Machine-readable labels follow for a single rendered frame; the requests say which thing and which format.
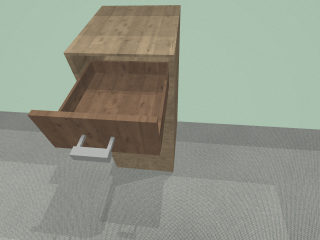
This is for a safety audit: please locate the cabinet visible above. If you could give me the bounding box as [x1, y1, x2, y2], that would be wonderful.
[64, 5, 181, 172]

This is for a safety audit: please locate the handle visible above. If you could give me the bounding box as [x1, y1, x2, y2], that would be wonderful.
[69, 135, 115, 163]

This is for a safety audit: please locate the drawer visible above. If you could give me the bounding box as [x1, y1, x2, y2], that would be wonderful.
[28, 60, 169, 156]

